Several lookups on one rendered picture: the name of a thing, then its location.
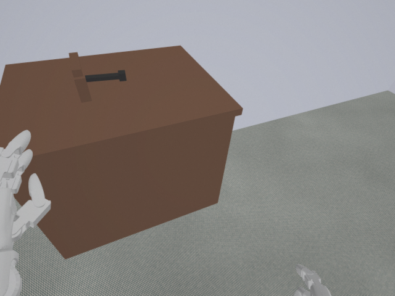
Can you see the tap lever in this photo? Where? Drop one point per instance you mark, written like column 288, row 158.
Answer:
column 109, row 76

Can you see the left robot forearm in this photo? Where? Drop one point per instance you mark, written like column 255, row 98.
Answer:
column 10, row 280

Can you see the counter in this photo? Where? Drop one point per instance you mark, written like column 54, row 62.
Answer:
column 118, row 157

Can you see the robot left hand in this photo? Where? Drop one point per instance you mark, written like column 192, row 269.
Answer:
column 13, row 162

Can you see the robot right hand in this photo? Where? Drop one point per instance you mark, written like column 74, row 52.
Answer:
column 312, row 281

